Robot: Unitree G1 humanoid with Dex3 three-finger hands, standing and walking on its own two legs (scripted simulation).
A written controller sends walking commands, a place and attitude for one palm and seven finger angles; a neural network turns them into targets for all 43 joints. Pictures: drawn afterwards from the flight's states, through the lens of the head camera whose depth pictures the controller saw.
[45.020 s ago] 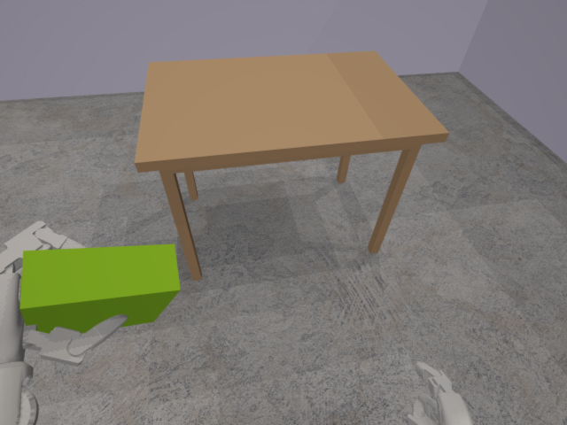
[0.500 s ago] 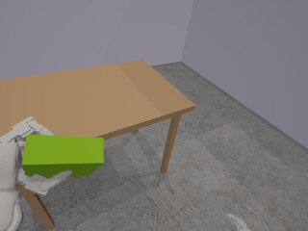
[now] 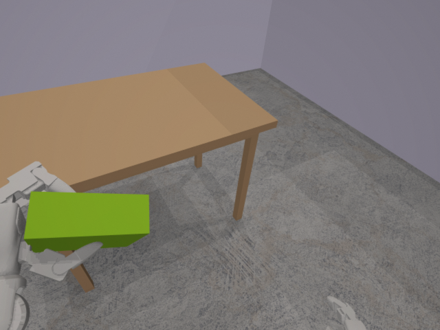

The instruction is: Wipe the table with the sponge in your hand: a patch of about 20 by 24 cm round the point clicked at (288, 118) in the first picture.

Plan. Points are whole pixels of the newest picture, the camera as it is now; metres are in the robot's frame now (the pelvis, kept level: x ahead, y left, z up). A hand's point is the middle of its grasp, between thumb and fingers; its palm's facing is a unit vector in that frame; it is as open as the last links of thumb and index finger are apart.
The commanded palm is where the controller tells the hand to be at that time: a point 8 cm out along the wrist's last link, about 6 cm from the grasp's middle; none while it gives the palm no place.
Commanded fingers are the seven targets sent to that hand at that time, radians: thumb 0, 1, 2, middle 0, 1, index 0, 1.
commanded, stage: stop stepping back and stand still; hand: left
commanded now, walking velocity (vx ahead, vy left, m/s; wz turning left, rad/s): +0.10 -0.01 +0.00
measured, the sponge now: (106, 224) +0.22 +0.19 +0.15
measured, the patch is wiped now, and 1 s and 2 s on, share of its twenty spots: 1.00 1.00 1.00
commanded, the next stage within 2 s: stand and wait in 0.42 s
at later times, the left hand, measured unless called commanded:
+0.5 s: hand (63, 223) +0.20 +0.22 +0.18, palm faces +0.42 -0.84 -0.35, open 9.5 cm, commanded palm +0.15 +0.26 +0.20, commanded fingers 0.00 0.10 1.30 -1.20 -1.60 -1.20 -1.60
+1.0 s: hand (51, 206) +0.23 +0.26 +0.18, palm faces +0.41 -0.86 -0.31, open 9.6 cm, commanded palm +0.18 +0.29 +0.20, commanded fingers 0.00 0.10 1.30 -1.20 -1.60 -1.20 -1.60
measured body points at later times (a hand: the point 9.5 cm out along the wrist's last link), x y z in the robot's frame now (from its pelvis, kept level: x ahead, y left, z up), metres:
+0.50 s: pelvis +0.00 -0.02 +0.01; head -0.02 -0.01 +0.46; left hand +0.17 +0.27 +0.20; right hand +0.16 -0.27 -0.06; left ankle +0.02 +0.11 -0.71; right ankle +0.04 -0.13 -0.71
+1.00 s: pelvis +0.02 +0.01 +0.03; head +0.01 +0.03 +0.48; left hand +0.20 +0.30 +0.19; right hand +0.22 -0.20 -0.03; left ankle +0.02 +0.12 -0.71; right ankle +0.04 -0.13 -0.71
